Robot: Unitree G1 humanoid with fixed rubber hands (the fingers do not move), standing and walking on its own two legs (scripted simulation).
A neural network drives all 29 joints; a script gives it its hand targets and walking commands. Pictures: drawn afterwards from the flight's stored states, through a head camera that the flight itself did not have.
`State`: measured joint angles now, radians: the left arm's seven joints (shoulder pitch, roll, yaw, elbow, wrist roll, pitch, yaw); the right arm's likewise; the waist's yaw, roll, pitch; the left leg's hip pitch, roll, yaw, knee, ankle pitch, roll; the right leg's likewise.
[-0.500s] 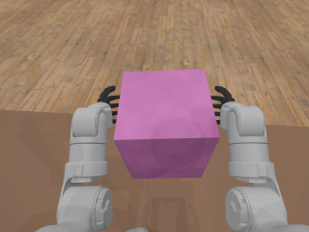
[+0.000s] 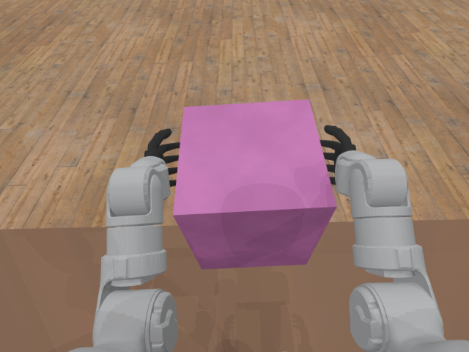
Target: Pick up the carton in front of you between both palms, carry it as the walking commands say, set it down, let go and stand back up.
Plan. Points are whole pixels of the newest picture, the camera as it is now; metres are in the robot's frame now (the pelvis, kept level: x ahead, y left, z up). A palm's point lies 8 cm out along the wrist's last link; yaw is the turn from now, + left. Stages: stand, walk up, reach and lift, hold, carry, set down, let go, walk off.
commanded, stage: carry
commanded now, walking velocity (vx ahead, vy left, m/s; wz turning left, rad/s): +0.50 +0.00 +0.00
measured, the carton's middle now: (250, 192) +0.37 -0.03 +0.06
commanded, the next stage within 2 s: none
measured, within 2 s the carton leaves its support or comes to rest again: neither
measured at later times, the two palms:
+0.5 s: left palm (157, 93) +0.64 +0.16 +0.12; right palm (284, 84) +0.65 -0.14 +0.11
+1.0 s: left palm (180, 47) +0.95 +0.13 +0.08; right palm (276, 43) +0.92 -0.17 +0.08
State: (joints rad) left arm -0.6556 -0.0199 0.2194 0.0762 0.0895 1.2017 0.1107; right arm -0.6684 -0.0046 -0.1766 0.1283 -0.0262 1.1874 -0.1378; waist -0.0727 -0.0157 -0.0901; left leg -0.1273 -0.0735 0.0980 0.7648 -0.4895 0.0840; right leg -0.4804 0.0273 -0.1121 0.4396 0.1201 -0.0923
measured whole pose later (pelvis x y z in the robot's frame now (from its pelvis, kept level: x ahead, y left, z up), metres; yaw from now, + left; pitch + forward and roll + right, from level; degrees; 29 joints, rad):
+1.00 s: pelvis +0.58 +0.00 -0.04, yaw -2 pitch +5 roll +0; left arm -0.61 -0.01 0.21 0.01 0.07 1.18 0.13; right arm -0.64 0.03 -0.18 0.08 -0.03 1.15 -0.16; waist -0.07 -0.02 -0.04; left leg -0.15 -0.07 0.08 0.53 -0.37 0.10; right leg -0.65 -0.01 -0.05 0.60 0.06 -0.05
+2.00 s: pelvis +1.16 +0.00 -0.05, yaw -3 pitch +6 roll -2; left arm -0.47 -0.09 0.19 -0.08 0.11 1.18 0.13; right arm -0.48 0.10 -0.22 -0.06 -0.09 1.17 -0.13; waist -0.02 0.00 -0.06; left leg -0.13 0.00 0.11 0.29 -0.26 0.05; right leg -0.62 -0.06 -0.09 0.65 -0.13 0.03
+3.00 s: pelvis +1.77 -0.04 -0.07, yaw -1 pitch +3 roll +0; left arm -0.18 -0.14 0.10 -0.34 0.13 1.23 0.09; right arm -0.19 0.13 -0.10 -0.32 -0.12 1.22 -0.11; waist -0.01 0.03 -0.15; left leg -0.05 0.11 0.18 0.51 -0.44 -0.06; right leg -0.45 -0.07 -0.22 0.48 -0.06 -0.05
